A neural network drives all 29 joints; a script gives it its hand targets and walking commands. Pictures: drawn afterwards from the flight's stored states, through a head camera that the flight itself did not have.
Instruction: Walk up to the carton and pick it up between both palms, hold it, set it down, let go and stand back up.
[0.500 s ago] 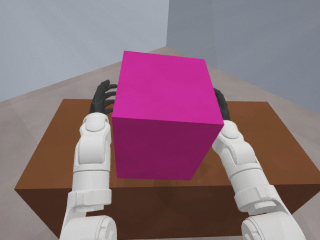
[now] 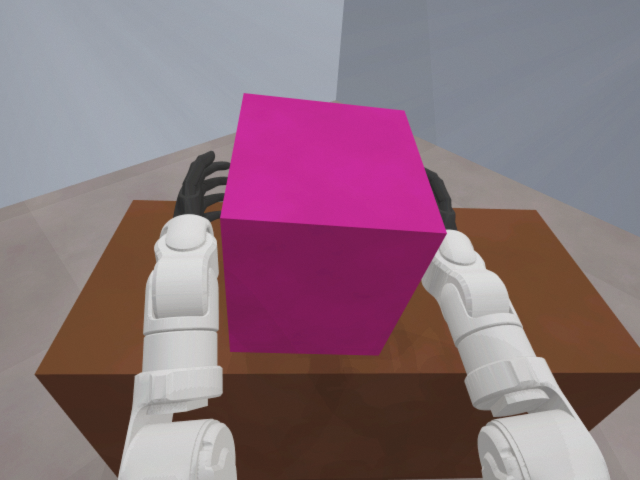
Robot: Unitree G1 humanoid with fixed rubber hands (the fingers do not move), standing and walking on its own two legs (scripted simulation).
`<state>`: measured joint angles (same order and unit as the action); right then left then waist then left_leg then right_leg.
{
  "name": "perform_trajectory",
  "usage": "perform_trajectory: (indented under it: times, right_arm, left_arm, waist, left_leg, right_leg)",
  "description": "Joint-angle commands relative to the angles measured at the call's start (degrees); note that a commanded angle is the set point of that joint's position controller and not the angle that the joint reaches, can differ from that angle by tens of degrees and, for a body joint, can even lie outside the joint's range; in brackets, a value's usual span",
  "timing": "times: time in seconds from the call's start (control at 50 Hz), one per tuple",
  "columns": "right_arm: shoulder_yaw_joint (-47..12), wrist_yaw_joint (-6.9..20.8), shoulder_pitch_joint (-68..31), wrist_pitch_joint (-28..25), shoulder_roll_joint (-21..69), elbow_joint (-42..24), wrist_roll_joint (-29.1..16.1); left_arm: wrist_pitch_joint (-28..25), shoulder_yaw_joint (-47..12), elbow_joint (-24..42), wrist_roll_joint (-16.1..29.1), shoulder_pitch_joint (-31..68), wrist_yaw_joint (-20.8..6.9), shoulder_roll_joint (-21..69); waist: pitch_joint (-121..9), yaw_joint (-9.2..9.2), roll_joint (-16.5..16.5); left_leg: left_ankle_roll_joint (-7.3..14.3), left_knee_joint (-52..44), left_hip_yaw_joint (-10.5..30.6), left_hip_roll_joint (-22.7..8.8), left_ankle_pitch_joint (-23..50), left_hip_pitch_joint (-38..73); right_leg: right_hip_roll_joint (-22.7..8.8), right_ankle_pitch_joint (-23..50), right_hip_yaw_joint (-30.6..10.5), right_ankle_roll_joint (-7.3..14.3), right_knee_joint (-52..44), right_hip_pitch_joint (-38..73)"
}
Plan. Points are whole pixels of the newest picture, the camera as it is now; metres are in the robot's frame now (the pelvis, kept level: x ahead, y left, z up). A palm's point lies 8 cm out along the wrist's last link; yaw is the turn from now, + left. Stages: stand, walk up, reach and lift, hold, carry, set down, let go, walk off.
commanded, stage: hold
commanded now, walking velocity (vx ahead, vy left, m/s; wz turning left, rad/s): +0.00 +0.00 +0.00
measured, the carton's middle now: (315, 233) +0.38 +0.01 +0.15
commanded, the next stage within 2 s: none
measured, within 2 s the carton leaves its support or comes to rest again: neither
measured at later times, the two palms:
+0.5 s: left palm (195, 220) +0.36 +0.15 +0.19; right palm (438, 230) +0.36 -0.14 +0.17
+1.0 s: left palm (193, 218) +0.36 +0.16 +0.19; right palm (437, 232) +0.36 -0.14 +0.17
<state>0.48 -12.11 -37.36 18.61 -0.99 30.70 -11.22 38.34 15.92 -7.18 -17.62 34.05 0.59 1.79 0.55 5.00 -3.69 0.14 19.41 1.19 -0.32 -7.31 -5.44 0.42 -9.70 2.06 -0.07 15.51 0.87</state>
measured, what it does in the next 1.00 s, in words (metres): stands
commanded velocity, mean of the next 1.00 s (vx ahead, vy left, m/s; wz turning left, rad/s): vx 0.00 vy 0.00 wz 0.00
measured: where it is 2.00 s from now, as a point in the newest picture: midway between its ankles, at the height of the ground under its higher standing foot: outside the picture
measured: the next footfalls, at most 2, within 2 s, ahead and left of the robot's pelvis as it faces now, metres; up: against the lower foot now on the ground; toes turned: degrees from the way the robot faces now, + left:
none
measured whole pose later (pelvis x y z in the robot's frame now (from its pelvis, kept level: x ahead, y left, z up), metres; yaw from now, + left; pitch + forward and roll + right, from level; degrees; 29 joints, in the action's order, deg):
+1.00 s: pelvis +0.00 +0.00 +0.00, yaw +0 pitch -7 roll -1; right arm -0.8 -13.3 -35.7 19.1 -0.9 27.7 -12.4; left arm 39.8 16.2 -3.9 -17.8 32.5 -0.6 2.2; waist 1.1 5.0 -3.5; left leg 0.2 19.5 0.8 -0.4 -7.9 -4.4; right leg 0.4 -10.0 1.9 -0.1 15.4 1.8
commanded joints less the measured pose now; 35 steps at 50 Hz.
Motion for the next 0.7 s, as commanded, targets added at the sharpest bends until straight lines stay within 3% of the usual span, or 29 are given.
perform_trajectory:
  times: [0.0, 0.1, 0.16, 0.22, 0.26, 0.32, 0.34, 0.36, 0.38, 0.42, 0.46, 0.5, 0.62, 0.68]
  right_arm:
    - [-19.59, 4.88, -43.05, -4.44, 32.03, -19.26, -2.83]
    - [-25.65, 3.51, -43.5, -5.67, 34.51, -27.71, -6.99]
    - [-25.54, 3.12, -42.63, -4.67, 33.51, -26.89, -6.64]
    - [-22.44, 3.96, -40.98, -3.23, 31.8, -21.47, -4.23]
    - [-22.15, 4.17, -39.19, -3.17, 32.49, -19.88, -4.14]
    - [-22.81, 3.97, -40.79, -3.48, 33.32, -21.96, -5.53]
    - [-22.76, 3.82, -41.11, -3.35, 33.3, -21.87, -5.44]
    - [-23.94, 3.73, -42.09, -3.85, 34.27, -24.36, -5.88]
    - [-24.43, 3.62, -42.5, -4.17, 34.29, -25.66, -6.18]
    - [-25.4, 2.97, -41.73, -3.82, 34.37, -26.21, -6.08]
    - [-24.33, 2.6, -40.8, -3.06, 33.46, -23.55, -5.35]
    - [-25.13, 2.28, -40.45, -3.19, 33.45, -26.03, -5.98]
    - [-24.52, 2.24, -38.93, -2.94, 33.39, -24.29, -5.49]
    - [-24.01, 3.06, -40.87, -3.06, 33.25, -24.8, -5.85]
  left_arm:
    - [-1.25, -28.26, 2.98, 6.84, 32.4, -9.42, 33.8]
    - [-3.1, -34.71, 11.3, 10.7, 33.5, -8.08, 35.38]
    - [-2.98, -34.92, 10.62, 10.43, 32.96, -7.78, 33.78]
    - [-1.64, -31.21, 6.39, 7.93, 32.59, -8.3, 32.77]
    - [-0.96, -30.84, 6.3, 7.93, 31.4, -8.92, 33.5]
    - [-1.33, -30.01, 7.13, 8.52, 31.7, -9.27, 33.58]
    - [-1.4, -30.04, 6.8, 8.06, 32.51, -9.4, 33.01]
    - [-1.84, -30.75, 8.39, 8.73, 32.77, -9.33, 33.52]
    - [-2.2, -32.51, 9.49, 9.15, 33.38, -9.16, 33.93]
    - [-2.3, -32.94, 9.83, 9.51, 32.54, -8.93, 33.3]
    - [-1.79, -31.74, 8.46, 8.85, 32.6, -9.31, 32.43]
    - [-1.42, -31.38, 9.34, 8.48, 30.92, -9.89, 33.28]
    - [-1.41, -31.76, 10.01, 8.53, 31.83, -10.34, 32.17]
    - [-1.63, -32.31, 10.48, 8.97, 33.58, -9.62, 33.52]
  waist:
    - [-18.98, 0.47, 4.14]
    - [-27.89, 0.98, 6.9]
    - [-25.09, 1.11, 6.37]
    - [-17.94, -0.16, 4.66]
    - [-17.66, 0.46, 5.7]
    - [-21.43, -0.25, 4.75]
    - [-20.89, 0.69, 4.98]
    - [-23.4, -0.33, 4.83]
    - [-24.99, 0.49, 6.01]
    - [-24.29, 0.94, 4.71]
    - [-22.62, 1.32, 4.76]
    - [-22.72, 1.12, 4.41]
    - [-21.12, 1.51, 5.28]
    - [-22.45, 0.7, 5.81]
  left_leg:
    - [-1.24, -2.05, -1.7, 1.23, 6.09, 12.1]
    - [-2.55, 3.08, -1.27, 1.99, 20.67, 17.0]
    - [-2.51, 1.83, -1.31, 1.81, 16.37, 15.84]
    - [-1.29, -1.33, -1.79, 1.44, 7.05, 12.68]
    - [-1.46, -1.4, -1.92, 1.4, 8.06, 12.79]
    - [-1.5, -0.97, -2.21, 1.83, 9.58, 14.17]
    - [-1.24, -0.79, -2.07, 1.79, 9.84, 13.55]
    - [-1.13, -0.35, -2.06, 2.14, 10.96, 13.39]
    - [-1.57, 0.4, -2.12, 2.28, 12.86, 13.93]
    - [-1.6, 1.04, -1.66, 2.35, 15.05, 14.63]
    - [-1.72, 0.55, -1.54, 2.08, 12.87, 14.61]
    - [-1.62, 0.59, -1.81, 2.39, 14.52, 14.66]
    - [-1.75, 0.59, -2.06, 2.52, 13.81, 14.63]
    - [-2.12, 0.11, -1.54, 2.05, 11.81, 14.29]
  right_leg:
    - [2.17, 3.96, 2.97, -2.11, -2.28, -3.21]
    - [2.57, 19.75, 1.88, -2.79, -0.11, 0.24]
    - [2.67, 15.72, 2.35, -2.73, -0.88, -1.19]
    - [1.91, 5.46, 2.67, -2.66, -2.27, -4.73]
    - [1.89, 6.28, 2.24, -2.33, -2.26, -3.58]
    - [2.16, 8.59, 2.12, -2.74, -2.44, -0.94]
    - [2.0, 9.61, 1.81, -2.86, -2.0, -0.98]
    - [2.0, 11.68, 1.86, -3.37, -1.56, 0.54]
    - [2.01, 13.95, 1.93, -3.24, -1.01, 0.58]
    - [2.23, 17.29, 1.97, -3.39, -0.65, 0.6]
    - [2.18, 14.59, 2.24, -3.44, -1.15, -0.33]
    - [2.34, 17.27, 2.1, -3.96, -0.77, 0.54]
    - [2.25, 16.16, 2.25, -3.7, -1.12, 0.72]
    - [2.19, 10.84, 2.43, -2.93, -1.58, -1.67]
